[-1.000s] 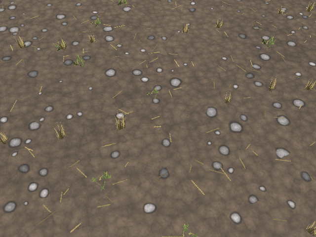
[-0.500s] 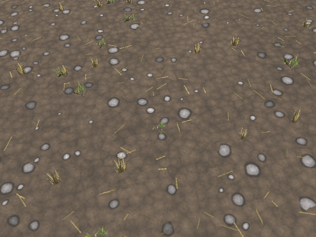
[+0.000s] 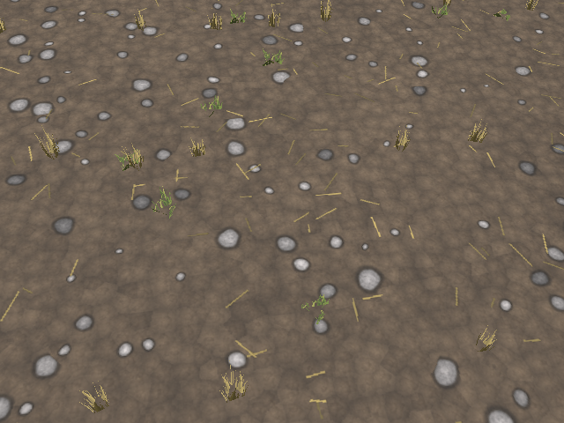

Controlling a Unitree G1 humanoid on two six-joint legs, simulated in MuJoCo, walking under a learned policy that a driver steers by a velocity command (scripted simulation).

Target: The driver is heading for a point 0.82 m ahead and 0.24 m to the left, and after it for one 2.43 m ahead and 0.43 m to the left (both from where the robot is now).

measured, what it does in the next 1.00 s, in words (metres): walks ahead, turning left: right foot, then left foot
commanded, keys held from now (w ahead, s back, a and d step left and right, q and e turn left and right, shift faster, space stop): w+q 1.00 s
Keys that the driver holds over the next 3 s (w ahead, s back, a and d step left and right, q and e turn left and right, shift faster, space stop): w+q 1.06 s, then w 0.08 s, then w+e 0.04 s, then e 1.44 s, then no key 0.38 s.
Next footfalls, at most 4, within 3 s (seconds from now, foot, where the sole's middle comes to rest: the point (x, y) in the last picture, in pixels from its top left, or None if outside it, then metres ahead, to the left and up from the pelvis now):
0.32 right None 0.36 -0.12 -0.78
0.82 left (177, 396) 0.53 0.23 -0.78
1.32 right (184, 268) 0.88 0.24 -0.78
1.76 left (104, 303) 0.77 0.44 -0.78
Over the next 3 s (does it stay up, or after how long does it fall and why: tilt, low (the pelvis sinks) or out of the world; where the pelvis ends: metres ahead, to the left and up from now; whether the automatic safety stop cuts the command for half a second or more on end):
stays up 0.77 0.28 -0.01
